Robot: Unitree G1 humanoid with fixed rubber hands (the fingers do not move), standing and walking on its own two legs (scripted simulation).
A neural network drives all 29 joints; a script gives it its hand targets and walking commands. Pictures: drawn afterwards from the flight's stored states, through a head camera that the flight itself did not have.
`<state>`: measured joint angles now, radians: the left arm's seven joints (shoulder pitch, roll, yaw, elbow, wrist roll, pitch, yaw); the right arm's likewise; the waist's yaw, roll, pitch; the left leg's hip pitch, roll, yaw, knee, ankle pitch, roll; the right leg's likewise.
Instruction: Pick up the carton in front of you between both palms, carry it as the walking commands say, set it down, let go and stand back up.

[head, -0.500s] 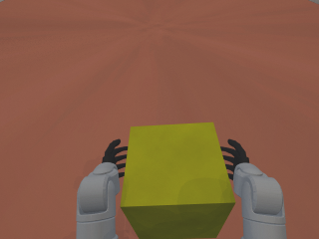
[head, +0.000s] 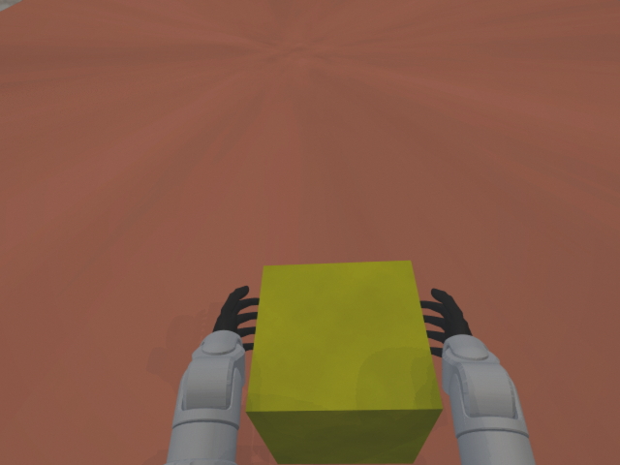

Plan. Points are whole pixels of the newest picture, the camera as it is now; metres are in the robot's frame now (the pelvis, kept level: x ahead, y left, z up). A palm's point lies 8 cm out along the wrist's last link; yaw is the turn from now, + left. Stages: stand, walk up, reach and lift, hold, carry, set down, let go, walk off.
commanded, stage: carry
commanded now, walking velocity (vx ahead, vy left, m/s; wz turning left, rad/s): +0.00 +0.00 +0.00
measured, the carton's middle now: (340, 367) +0.29 +0.00 -0.05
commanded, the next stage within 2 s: hold in 1.06 s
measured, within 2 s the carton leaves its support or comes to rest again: neither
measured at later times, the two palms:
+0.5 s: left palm (227, 375) +0.23 +0.14 +0.04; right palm (476, 383) +0.23 -0.16 +0.04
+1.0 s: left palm (230, 387) +0.22 +0.13 +0.04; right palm (485, 396) +0.22 -0.16 +0.04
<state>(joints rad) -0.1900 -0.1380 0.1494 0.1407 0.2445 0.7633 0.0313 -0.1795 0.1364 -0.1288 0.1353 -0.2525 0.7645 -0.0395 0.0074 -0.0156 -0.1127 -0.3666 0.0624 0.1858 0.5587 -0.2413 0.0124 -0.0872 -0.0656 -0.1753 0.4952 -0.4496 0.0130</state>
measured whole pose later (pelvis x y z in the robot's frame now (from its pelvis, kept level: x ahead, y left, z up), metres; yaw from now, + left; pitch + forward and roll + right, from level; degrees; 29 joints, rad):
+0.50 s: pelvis -0.05 -0.01 +0.00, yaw +0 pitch +1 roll +0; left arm -0.21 -0.14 0.17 0.18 0.24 0.73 0.04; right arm -0.20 0.14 -0.15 0.18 -0.24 0.73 -0.04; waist 0.00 -0.01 -0.09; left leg -0.38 0.09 0.18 0.52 -0.14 0.01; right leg -0.14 -0.05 -0.19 0.55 -0.42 -0.02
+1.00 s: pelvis -0.07 -0.01 +0.00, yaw +0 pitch +1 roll +0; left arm -0.21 -0.14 0.17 0.17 0.24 0.73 0.04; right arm -0.21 0.14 -0.15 0.17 -0.24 0.74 -0.04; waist 0.00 0.00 -0.07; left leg -0.41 0.10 0.17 0.51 -0.11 0.00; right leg -0.18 -0.04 -0.19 0.58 -0.40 -0.03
